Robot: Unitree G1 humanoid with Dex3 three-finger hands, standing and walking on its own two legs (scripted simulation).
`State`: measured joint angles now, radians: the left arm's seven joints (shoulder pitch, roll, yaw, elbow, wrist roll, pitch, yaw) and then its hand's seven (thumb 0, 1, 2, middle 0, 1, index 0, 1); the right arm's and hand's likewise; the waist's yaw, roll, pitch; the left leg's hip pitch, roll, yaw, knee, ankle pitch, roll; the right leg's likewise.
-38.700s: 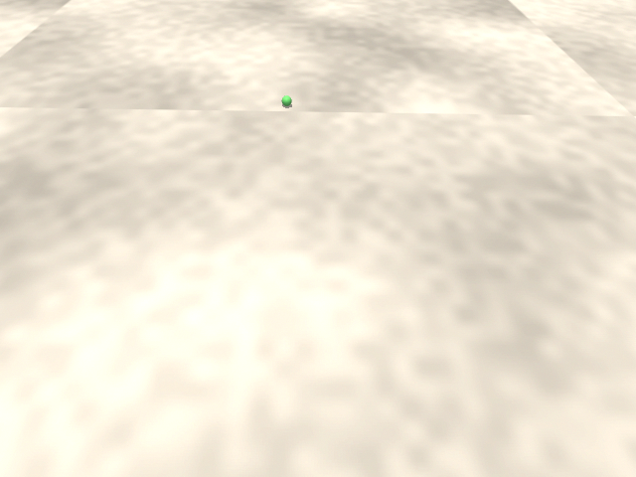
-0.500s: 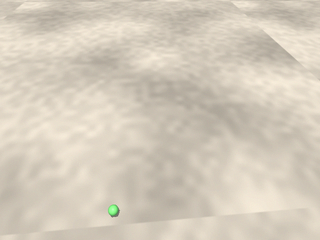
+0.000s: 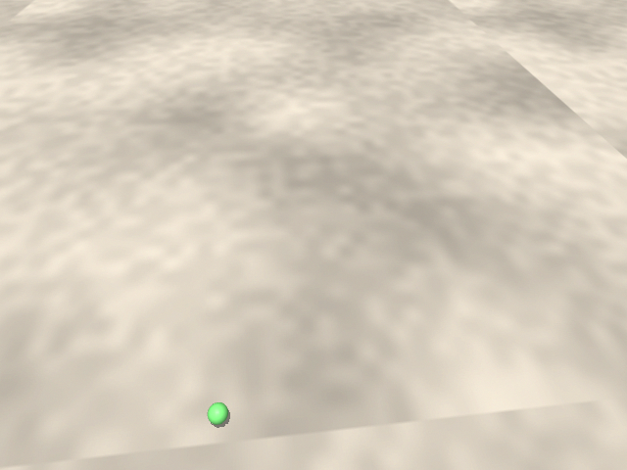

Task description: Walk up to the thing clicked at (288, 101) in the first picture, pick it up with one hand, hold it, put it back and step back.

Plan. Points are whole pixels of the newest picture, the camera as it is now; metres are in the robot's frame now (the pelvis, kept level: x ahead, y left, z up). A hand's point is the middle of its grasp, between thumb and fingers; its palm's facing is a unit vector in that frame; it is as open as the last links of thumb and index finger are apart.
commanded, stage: stand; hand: left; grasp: from above
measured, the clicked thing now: (217, 413) +0.46 +0.26 -0.75
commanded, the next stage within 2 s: step back in 0.92 s
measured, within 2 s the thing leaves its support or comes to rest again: neither
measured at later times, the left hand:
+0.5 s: hand out of the picture +0.09 +0.24 -0.16, palm faces -0.01 -0.94 -0.33, open 7.4 cm
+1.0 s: hand out of the picture +0.09 +0.25 -0.16, palm faces -0.01 -0.94 -0.34, open 7.4 cm
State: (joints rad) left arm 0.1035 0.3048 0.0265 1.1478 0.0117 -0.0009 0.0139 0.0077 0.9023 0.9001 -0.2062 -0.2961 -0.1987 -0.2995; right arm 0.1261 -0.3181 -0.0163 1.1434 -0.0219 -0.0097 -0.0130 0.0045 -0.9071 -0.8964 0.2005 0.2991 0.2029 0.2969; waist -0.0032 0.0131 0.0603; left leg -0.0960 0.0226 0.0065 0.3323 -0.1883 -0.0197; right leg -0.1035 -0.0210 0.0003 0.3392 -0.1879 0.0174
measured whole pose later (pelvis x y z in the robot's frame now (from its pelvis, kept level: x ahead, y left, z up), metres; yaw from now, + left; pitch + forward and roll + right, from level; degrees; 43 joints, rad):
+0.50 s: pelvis +0.01 +0.00 +0.00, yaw +0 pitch -2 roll +0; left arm 0.09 0.31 0.02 1.14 0.01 -0.01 0.01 0.01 0.90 0.90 -0.21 -0.30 -0.20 -0.30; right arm 0.10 -0.33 -0.02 1.15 -0.02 -0.01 -0.01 0.00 -0.91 -0.90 0.20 0.30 0.20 0.30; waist 0.00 0.01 0.05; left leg -0.09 0.02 0.01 0.32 -0.20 -0.02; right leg -0.10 -0.02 0.01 0.33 -0.19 0.02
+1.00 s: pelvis +0.00 +0.00 +0.00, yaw -1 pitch -2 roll +0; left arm 0.10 0.34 0.03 1.09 -0.01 0.00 0.01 0.01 0.90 0.90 -0.21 -0.30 -0.20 -0.30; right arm 0.09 -0.34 -0.02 1.11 0.00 0.01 0.00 0.00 -0.91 -0.90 0.20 0.30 0.20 0.30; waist -0.01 0.00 0.09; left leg -0.14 0.03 0.02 0.39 -0.21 -0.02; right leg -0.15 -0.01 0.01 0.38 -0.20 0.01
